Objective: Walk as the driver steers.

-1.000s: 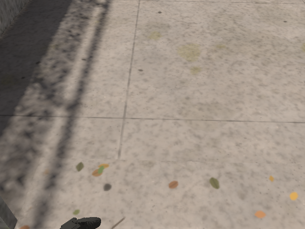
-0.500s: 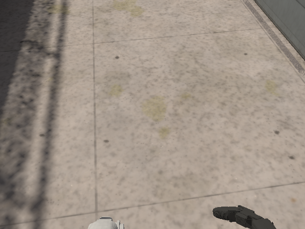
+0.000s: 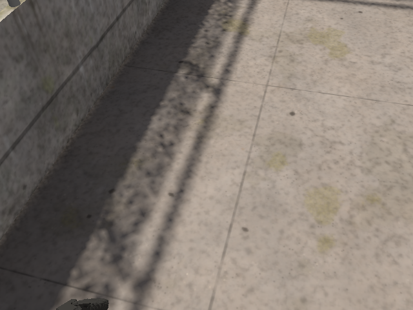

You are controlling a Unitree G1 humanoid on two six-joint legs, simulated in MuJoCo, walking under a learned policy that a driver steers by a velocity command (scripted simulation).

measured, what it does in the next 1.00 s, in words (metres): steps on the spot: left foot, then right foot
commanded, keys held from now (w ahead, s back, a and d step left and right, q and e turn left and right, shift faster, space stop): e+shift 0.58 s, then shift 0.04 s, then q+shift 0.38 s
